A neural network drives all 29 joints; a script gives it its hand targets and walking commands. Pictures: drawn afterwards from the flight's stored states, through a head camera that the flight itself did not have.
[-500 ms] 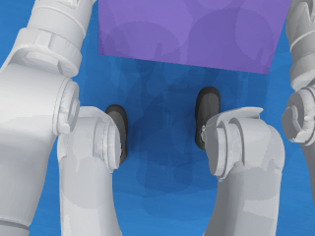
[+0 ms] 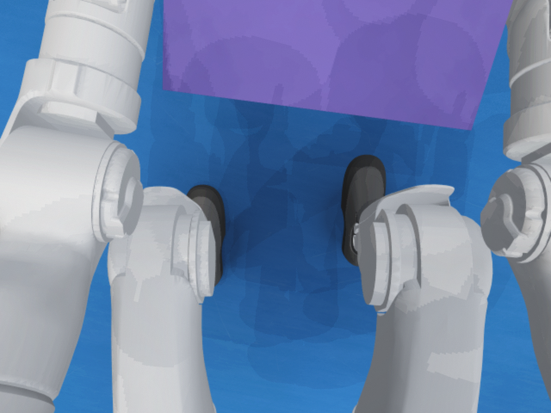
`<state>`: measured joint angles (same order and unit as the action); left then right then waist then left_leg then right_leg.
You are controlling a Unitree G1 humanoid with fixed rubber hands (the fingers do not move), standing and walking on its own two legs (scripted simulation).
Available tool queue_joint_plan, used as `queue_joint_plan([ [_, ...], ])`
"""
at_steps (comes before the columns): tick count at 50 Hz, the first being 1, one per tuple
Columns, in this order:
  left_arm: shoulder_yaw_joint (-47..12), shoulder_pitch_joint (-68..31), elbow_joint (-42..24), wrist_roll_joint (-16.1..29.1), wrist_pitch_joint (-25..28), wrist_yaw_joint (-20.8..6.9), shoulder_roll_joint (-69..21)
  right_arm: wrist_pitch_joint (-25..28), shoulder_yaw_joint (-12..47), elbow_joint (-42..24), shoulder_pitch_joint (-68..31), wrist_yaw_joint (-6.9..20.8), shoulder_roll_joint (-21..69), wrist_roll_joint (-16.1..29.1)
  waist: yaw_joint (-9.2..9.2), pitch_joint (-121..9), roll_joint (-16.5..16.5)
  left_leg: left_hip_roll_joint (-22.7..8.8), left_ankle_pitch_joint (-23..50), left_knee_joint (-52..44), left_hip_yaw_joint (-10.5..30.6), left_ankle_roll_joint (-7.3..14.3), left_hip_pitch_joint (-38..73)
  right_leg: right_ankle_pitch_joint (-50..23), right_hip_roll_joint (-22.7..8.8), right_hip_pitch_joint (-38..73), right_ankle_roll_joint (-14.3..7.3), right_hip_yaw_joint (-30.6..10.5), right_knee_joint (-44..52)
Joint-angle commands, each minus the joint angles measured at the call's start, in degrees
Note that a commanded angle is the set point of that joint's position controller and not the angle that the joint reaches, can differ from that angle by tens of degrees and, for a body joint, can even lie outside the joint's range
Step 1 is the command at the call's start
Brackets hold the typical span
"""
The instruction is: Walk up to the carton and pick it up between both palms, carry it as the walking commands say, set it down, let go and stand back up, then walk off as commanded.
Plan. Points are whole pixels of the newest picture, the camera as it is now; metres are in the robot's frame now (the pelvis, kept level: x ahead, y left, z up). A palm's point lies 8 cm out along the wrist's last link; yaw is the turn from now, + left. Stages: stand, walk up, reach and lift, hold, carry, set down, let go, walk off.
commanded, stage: reach and lift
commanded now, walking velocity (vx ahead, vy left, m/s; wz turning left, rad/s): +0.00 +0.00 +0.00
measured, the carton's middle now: out of the picture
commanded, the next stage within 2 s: none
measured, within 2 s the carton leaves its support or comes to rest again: neither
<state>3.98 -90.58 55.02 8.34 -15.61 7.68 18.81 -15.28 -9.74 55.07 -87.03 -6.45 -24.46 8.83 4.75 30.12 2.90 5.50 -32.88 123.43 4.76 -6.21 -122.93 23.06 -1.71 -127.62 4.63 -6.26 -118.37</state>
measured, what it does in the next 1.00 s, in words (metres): rises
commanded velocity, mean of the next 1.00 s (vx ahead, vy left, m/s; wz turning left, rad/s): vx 0.00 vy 0.00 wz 0.00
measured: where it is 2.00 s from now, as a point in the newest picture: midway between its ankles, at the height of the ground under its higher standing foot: (281, 241)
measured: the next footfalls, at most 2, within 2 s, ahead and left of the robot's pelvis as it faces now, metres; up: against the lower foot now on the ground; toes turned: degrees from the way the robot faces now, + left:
none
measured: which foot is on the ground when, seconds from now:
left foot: down 0.00-1.00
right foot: down 0.00-1.00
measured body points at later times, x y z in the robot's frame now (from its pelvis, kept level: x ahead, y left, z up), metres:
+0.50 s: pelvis +0.00 -0.01 +0.04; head +0.37 -0.06 +0.27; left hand +0.61 +0.07 -0.10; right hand +0.56 -0.27 -0.11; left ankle +0.12 +0.14 -0.35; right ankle +0.16 -0.15 -0.35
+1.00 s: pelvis -0.02 +0.00 +0.08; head +0.34 -0.05 +0.33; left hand +0.59 +0.08 -0.03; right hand +0.53 -0.26 -0.05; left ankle +0.12 +0.14 -0.35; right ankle +0.16 -0.16 -0.35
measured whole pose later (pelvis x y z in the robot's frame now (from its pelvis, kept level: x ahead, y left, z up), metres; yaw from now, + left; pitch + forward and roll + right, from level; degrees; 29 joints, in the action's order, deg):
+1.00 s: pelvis -0.02 +0.00 +0.08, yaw -1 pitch +27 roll +2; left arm 19.4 -87.5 42.7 -1.6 -25.1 3.5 13.4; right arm -26.3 -21.4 42.5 -84.8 -0.4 -19.1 -4.1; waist 5.3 29.9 2.9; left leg 6.9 -29.3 108.8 4.5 -5.8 -107.0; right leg 20.3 1.6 -111.2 6.2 -8.1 -104.2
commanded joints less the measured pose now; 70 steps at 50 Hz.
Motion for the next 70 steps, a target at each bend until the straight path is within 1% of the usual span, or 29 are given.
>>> queue_joint_plan([
  [1,-16.42,-40.64,-23.89,7.5,3.61,-14.5,-59.81,2.77,19.21,-22.04,-39.64,19.17,52.55,5.98,5.61,-122.4,-1.56,3.0,17.09,-10.84,-13.71,3.31,35.1,-23.09,2.72,59.1,-2.28,14.82,4.15],
  [4,-16.72,-45.46,-26.18,5.77,3.26,-14.03,-55.55,1.91,18.23,-21.77,-41.24,20.18,53.32,6.05,2.69,-120.79,-1.37,2.89,17.22,-12.0,-13.28,3.52,34.31,-22.68,3.5,55.18,-2.82,14.17,4.84],
  [5,-16.78,-42.64,-28.24,6.84,2.52,-14.12,-58.46,1.39,18.98,-25.38,-39.18,19.79,52.26,4.73,5.71,-127.25,-2.05,3.32,19.1,-11.45,-12.31,3.12,39.64,-25.04,3.72,61.33,-3.12,14.6,5.08],
  [6,-13.86,-39.78,-23.31,5.12,2.29,-13.95,-56.88,1.38,19.04,-22.48,-42.36,20.24,55.22,6.08,2.05,-120.5,-4.54,2.86,16.95,-12.76,-12.44,4.44,36.73,-21.17,3.37,55.54,-2.39,15.66,4.46],
  [10,-10.75,-35.15,-16.38,2.08,-0.08,-16.1,-60.32,0.41,19.67,-24.82,-44.65,20.81,53.75,3.73,0.49,-117.03,-6.04,2.95,11.26,-13.69,-13.67,4.41,30.51,-15.1,3.61,58.3,-2.46,13.96,8.76],
  [13,-9.53,-37.96,-15.13,0.89,-1.0,-15.62,-60.34,0.36,17.56,-25.31,-50.12,20.24,52.42,4.06,0.6,-117.17,-2.85,3.34,9.54,-14.8,-12.83,4.69,32.65,-13.72,3.81,57.53,-2.43,14.87,7.95],
  [15,-12.48,-45.39,-23.27,4.53,-1.33,-16.3,-59.85,-2.0,17.15,-21.0,-45.32,20.81,52.4,2.67,5.17,-117.89,-4.96,3.43,9.47,-15.22,-13.13,3.57,33.12,-13.72,4.09,58.5,-2.19,15.77,9.12],
  [25,-10.98,-35.26,-21.03,0.35,-3.99,-18.0,-61.07,-3.53,19.35,-26.84,-43.83,22.09,57.14,3.21,-1.01,-127.76,-1.94,4.09,14.94,-16.19,-13.97,4.3,34.72,-20.6,5.11,63.97,-2.62,12.98,9.8],
  [27,-13.43,-37.29,-27.16,2.07,-3.64,-17.79,-62.49,-3.63,20.69,-29.16,-42.61,21.49,58.92,4.41,-0.4,-134.9,-0.51,4.48,18.19,-16.05,-14.44,3.57,36.88,-25.47,5.33,69.92,-2.94,12.01,10.63],
  [28,-14.72,-38.93,-31.96,3.78,-2.98,-17.48,-62.73,-3.58,20.33,-31.35,-42.01,21.39,58.49,3.32,4.39,-140.48,-3.54,4.59,20.79,-17.08,-12.74,3.58,40.32,-29.34,5.66,72.77,-2.58,14.27,10.26],
  [35,-12.5,-41.07,-24.51,0.6,-4.32,-16.77,-58.42,-5.66,18.42,-24.42,-40.58,21.14,60.43,1.2,-0.7,-127.99,-4.73,4.4,9.05,-19.29,-14.68,4.21,32.83,-16.52,5.7,66.08,-2.4,12.6,13.76],
  [40,-12.87,-37.24,-26.6,1.74,-5.87,-17.8,-64.05,-6.41,21.47,-32.17,-44.15,21.19,61.48,2.49,0.14,-138.54,-3.86,5.22,13.65,-21.87,-13.6,4.15,40.8,-19.28,6.5,72.98,-2.4,13.58,16.45],
  [41,-15.12,-38.41,-27.59,3.25,-5.74,-17.44,-65.93,-6.11,22.03,-34.4,-45.58,21.29,60.91,2.59,3.2,-140.89,-4.74,5.25,12.67,-21.38,-13.22,3.92,41.31,-18.24,6.62,72.82,-2.21,14.17,16.74],
  [45,-9.79,-35.87,-21.48,0.84,-6.5,-18.66,-66.94,-7.74,15.4,-21.36,-37.74,22.36,62.03,-2.36,5.01,-124.86,-5.4,4.14,5.36,-25.7,-12.06,3.66,37.63,-8.95,5.97,63.88,-2.6,15.15,19.73],
  [48,-7.27,-35.74,-18.64,-2.21,-6.93,-19.24,-65.14,-8.19,15.0,-20.06,-37.29,23.51,64.39,-3.12,2.26,-123.63,-4.97,4.76,4.66,-26.49,-12.2,3.99,37.7,-6.78,6.3,62.05,-2.59,14.14,21.85],
  [49,-11.94,-40.08,-28.49,1.67,-6.8,-19.03,-69.02,-8.16,17.37,-29.3,-40.62,23.55,64.13,-1.19,4.84,-141.85,-4.36,5.27,11.03,-26.39,-12.22,3.59,48.52,-13.97,6.74,73.04,-2.72,14.93,21.44],
  [50,-9.36,-34.73,-19.25,-1.81,-8.05,-19.05,-66.94,-8.22,16.02,-23.06,-38.98,23.29,62.08,-1.52,1.17,-128.72,-0.66,4.78,7.58,-27.34,-13.09,3.01,42.14,-10.41,6.28,66.0,-2.82,14.01,21.59],
  [51,-10.86,-36.28,-23.79,0.06,-7.66,-18.94,-67.17,-8.1,17.34,-28.47,-40.62,23.59,62.12,-1.02,3.72,-136.62,-1.98,4.79,9.8,-27.16,-12.13,3.39,47.78,-12.3,6.24,68.85,-3.0,14.69,22.05],
  [53,-11.48,-37.2,-25.08,-0.65,-8.1,-18.66,-68.36,-8.22,18.88,-30.23,-44.17,24.14,62.9,1.27,0.0,-138.19,0.56,5.03,11.1,-28.55,-12.34,3.11,51.33,-11.77,6.91,66.75,-2.87,14.48,22.77],
  [54,-13.11,-36.5,-25.74,0.47,-8.29,-18.51,-70.1,-7.49,19.66,-32.7,-43.95,23.83,61.28,1.61,1.99,-141.57,1.32,4.84,13.23,-27.58,-11.61,2.99,52.58,-13.34,6.96,67.68,-3.37,14.31,22.42],
  [55,-12.01,-39.11,-29.5,-0.57,-7.63,-17.93,-66.41,-8.24,20.16,-29.01,-43.65,23.44,63.9,2.2,-0.7,-141.08,-0.4,5.33,11.4,-28.77,-12.57,3.42,49.52,-12.57,6.93,71.02,-2.35,14.15,22.9],
  [56,-12.96,-39.16,-29.67,0.25,-7.9,-18.27,-67.11,-8.71,19.06,-30.36,-40.87,23.42,63.5,0.78,3.13,-139.27,-1.48,4.98,12.39,-30.17,-11.07,3.2,50.58,-14.87,7.25,71.16,-2.32,14.99,23.52],
  [58,-12.83,-39.52,-31.13,0.7,-7.3,-18.26,-66.85,-8.89,20.52,-31.95,-39.68,22.83,65.23,0.76,2.17,-142.62,-5.72,5.15,12.85,-29.19,-12.38,3.37,48.22,-16.14,7.22,77.83,-1.49,14.28,24.23],
  [60,-9.03,-34.17,-21.62,-3.61,-7.66,-18.77,-62.72,-8.72,16.99,-23.44,-37.26,22.24,63.96,-1.27,-0.82,-128.98,-2.93,5.22,8.78,-28.79,-13.87,3.5,37.04,-14.16,6.94,72.02,-2.0,12.4,24.12],
  [61,-14.96,-40.87,-32.79,1.17,-6.9,-18.86,-65.23,-8.94,20.6,-32.0,-37.5,21.85,66.96,-0.03,1.45,-143.37,-4.51,5.7,10.5,-30.02,-13.82,3.67,44.66,-14.82,7.3,82.55,-1.67,11.73,26.58],
  [62,-10.98,-36.09,-23.91,-2.16,-7.54,-19.21,-64.81,-8.76,17.26,-25.36,-36.59,22.01,65.77,-2.65,0.99,-132.49,-5.77,5.41,8.64,-31.35,-12.98,3.91,39.36,-13.41,7.55,74.78,-1.9,13.32,25.48],
  [66,-16.03,-35.02,-29.42,1.59,-7.79,-19.96,-69.25,-9.3,24.04,-36.38,-39.27,21.54,69.62,0.18,1.6,-150.77,-6.41,6.25,15.44,-31.44,-12.41,4.14,49.9,-21.5,8.43,86.67,-1.61,12.75,26.15],
  [69,-11.75,-26.63,-21.92,-1.69,-9.25,-20.68,-68.65,-9.83,22.79,-32.74,-36.58,21.3,67.79,0.73,-2.53,-141.06,-3.95,6.26,11.65,-33.5,-14.01,3.87,45.72,-16.56,8.14,84.71,-1.3,12.37,28.09],
  [70,-9.89,-27.08,-24.61,-1.12,-9.28,-21.22,-70.55,-11.29,22.29,-29.19,-32.66,21.7,70.68,-0.59,-0.06,-139.49,-7.67,6.66,10.62,-35.12,-12.16,4.29,44.82,-16.07,8.05,87.03,-1.1,12.29,29.34],
])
